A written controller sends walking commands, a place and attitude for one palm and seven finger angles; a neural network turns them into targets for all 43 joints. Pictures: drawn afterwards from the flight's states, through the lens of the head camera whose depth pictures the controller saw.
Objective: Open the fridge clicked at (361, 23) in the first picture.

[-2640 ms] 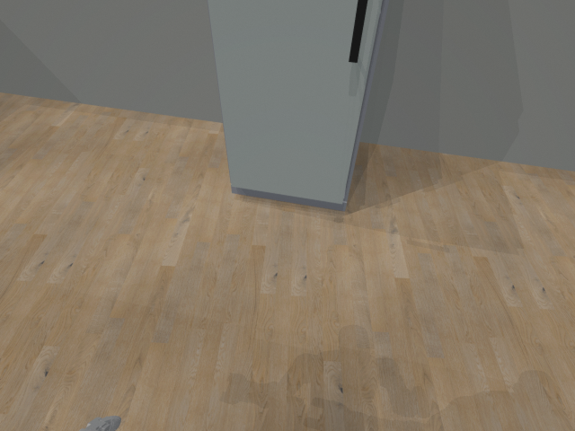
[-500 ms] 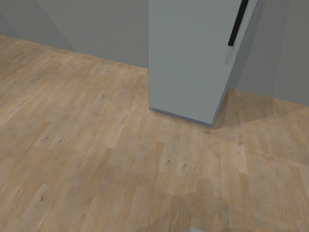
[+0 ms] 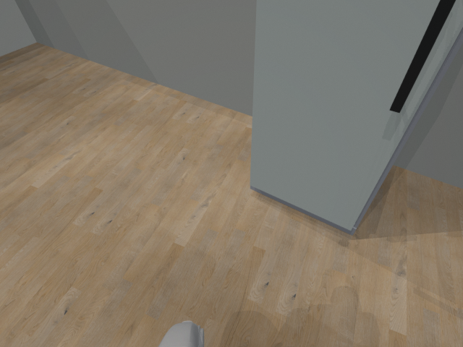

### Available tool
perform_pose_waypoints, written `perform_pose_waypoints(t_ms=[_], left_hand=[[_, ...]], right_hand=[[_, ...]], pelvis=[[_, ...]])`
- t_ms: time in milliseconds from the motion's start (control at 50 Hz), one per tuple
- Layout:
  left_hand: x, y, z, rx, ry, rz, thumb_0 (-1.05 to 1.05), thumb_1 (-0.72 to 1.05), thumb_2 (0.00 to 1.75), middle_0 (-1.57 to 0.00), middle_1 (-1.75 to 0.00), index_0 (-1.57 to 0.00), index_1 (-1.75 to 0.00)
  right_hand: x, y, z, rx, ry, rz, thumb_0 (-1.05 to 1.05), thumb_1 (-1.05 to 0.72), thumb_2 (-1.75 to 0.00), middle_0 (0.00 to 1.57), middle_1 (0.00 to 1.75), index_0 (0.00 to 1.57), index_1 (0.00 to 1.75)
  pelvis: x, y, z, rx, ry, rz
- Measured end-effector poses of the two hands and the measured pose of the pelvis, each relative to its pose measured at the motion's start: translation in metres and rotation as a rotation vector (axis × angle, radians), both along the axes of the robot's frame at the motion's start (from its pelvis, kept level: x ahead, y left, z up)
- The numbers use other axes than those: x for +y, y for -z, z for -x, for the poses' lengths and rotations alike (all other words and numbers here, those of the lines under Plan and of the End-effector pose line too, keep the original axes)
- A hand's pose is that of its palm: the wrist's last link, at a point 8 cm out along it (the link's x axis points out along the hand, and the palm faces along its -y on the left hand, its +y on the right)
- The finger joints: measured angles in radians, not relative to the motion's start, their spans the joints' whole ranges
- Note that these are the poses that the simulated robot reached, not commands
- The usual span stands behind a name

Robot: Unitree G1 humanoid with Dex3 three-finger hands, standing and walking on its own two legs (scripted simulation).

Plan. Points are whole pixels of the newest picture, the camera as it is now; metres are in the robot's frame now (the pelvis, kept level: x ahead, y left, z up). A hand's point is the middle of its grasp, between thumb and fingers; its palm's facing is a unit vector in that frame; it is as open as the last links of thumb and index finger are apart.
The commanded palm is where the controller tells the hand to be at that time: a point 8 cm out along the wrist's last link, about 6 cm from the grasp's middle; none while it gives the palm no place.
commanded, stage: walk to a spot facing it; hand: right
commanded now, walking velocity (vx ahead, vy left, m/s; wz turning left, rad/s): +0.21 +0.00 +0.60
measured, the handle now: (424, 47) +0.76 -0.44 +0.17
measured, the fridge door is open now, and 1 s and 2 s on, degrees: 0 0 0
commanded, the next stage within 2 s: turn to face it in 0.16 s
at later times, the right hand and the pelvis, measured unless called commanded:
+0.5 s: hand (281, 289) +0.29 -0.09 -0.17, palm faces -0.20 +0.97 -0.17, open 7.3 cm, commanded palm none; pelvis +0.14 +0.05 -0.01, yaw +8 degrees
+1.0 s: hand (350, 335) +0.20 -0.22 -0.17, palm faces +0.18 +0.95 -0.26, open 7.4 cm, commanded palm none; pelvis +0.16 +0.01 +0.00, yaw -8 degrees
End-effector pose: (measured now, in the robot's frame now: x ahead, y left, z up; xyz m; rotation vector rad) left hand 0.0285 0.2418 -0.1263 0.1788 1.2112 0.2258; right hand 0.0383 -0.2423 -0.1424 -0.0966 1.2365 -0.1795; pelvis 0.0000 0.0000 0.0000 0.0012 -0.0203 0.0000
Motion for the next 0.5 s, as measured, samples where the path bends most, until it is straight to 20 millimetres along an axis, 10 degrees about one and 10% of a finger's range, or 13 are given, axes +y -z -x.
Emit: perform_pose_waypoints(t_ms=[140,300,500], left_hand=[[-0.01,0.008,0.035,0.157,-0.146,0.048,0.0,0.92,0.9,-0.2,-0.3,-0.2,-0.3],[-0.012,0.032,0.048,0.313,-0.302,0.137,0.01,0.9,0.9,-0.2,-0.3,-0.2,-0.3],[0.019,0.032,-0.057,0.169,-0.248,0.104,0.01,0.91,0.9,-0.2,-0.3,-0.2,-0.3]], right_hand=[[0.011,-0.011,-0.112,-0.054,-0.148,0.013,0.01,-0.92,-0.9,0.19,0.3,0.2,0.3],[0.069,0.0,-0.229,-0.122,-0.33,0.025,0.01,-0.91,-0.9,0.19,0.3,0.2,0.3],[0.101,0.001,-0.248,-0.123,-0.306,-0.006,0.01,-0.91,-0.9,0.2,0.3,0.2,0.3]], pelvis=[[0.002,-0.001,-0.046,0.0,-0.079,0.006],[0.034,0.021,-0.103,0.016,-0.163,0.014],[0.046,0.014,-0.139,0.008,-0.139,-0.022]])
